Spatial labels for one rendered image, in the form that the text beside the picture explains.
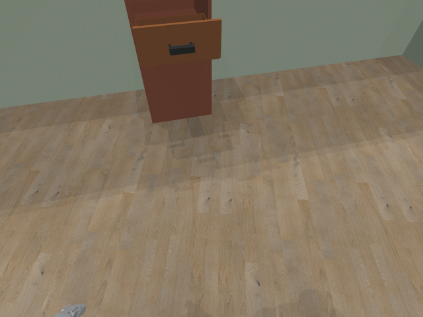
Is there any robot left hand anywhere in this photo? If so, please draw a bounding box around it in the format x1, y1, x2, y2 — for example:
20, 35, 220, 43
53, 304, 86, 317

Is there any drawer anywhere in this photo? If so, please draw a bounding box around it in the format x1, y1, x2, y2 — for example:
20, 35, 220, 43
132, 13, 222, 68

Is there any cabinet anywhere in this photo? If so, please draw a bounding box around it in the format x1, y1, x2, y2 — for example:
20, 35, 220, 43
124, 0, 212, 123

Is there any handle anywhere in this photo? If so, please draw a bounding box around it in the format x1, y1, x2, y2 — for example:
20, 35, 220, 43
169, 42, 195, 55

